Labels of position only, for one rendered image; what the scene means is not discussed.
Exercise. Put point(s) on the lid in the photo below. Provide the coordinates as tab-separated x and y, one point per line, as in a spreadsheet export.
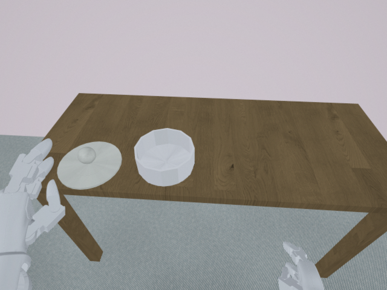
76	175

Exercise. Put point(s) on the table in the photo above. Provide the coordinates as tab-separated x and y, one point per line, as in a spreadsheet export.
268	153

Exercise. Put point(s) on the pot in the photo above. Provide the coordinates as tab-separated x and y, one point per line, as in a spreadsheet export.
165	157

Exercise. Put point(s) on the left robot hand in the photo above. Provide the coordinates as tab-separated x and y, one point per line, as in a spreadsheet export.
16	209

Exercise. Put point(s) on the knob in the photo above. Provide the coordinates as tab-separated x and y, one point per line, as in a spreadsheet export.
86	155

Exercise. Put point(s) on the right robot hand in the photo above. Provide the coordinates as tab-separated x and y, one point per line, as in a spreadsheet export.
304	277

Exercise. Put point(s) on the left robot forearm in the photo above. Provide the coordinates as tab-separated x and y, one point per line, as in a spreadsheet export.
13	271

